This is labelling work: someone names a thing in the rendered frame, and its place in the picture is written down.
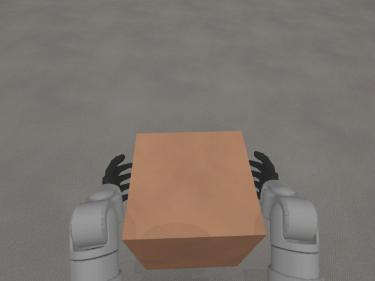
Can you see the robot right forearm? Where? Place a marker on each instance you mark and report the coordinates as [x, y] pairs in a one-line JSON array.
[[294, 233]]

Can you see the robot left forearm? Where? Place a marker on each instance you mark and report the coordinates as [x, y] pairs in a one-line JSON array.
[[93, 236]]

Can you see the carton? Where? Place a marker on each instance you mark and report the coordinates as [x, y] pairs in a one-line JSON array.
[[192, 201]]

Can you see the right robot hand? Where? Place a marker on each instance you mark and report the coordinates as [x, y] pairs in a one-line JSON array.
[[267, 171]]

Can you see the left robot hand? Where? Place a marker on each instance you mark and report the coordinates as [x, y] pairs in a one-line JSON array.
[[112, 172]]

